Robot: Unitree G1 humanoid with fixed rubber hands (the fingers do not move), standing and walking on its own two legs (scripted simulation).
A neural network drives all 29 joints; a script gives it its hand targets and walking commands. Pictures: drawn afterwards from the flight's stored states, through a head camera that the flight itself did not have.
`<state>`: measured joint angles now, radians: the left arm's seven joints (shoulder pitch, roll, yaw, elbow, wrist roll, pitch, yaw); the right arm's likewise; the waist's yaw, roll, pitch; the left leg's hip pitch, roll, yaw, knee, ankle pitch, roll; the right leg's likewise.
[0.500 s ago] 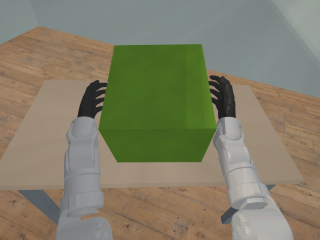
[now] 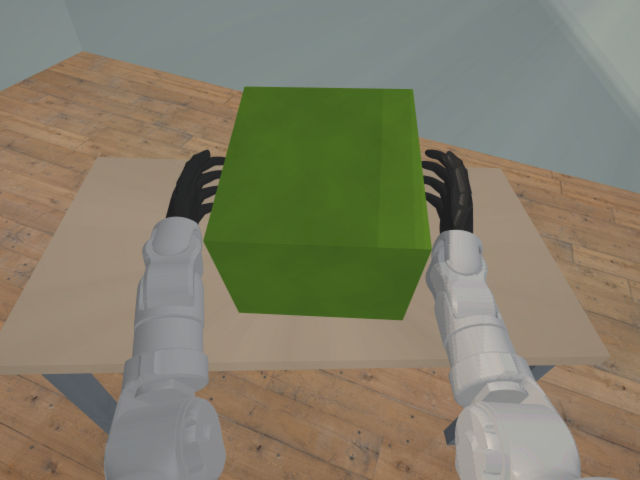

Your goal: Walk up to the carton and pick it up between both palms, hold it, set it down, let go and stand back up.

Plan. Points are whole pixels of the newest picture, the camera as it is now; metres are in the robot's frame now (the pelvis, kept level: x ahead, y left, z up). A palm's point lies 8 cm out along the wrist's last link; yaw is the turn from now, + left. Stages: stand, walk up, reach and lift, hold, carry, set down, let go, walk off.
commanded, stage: set down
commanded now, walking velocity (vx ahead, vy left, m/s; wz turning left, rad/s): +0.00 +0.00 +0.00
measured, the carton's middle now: (323, 203) +0.45 -0.01 +0.10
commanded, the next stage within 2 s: none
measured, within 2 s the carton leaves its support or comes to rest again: neither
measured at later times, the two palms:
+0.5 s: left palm (206, 212) +0.43 +0.15 +0.10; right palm (448, 225) +0.39 -0.18 +0.11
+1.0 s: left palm (209, 210) +0.45 +0.15 +0.09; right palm (444, 232) +0.39 -0.17 +0.10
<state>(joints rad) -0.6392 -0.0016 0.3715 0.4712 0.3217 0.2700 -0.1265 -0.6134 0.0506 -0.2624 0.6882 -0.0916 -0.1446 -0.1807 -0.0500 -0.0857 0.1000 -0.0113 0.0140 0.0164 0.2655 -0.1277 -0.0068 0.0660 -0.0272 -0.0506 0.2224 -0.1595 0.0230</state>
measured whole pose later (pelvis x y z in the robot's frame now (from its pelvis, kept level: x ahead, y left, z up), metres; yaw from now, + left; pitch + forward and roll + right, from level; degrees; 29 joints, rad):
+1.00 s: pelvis +0.02 +0.01 +0.00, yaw -2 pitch -1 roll +0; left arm -0.84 0.08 0.44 0.98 0.36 0.02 -0.12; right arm -0.70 0.13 -0.55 0.88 -0.29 -0.27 -0.16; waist -0.05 -0.09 0.07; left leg -0.11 0.02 0.06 0.27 -0.15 0.00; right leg -0.04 -0.03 -0.02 0.21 -0.15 0.03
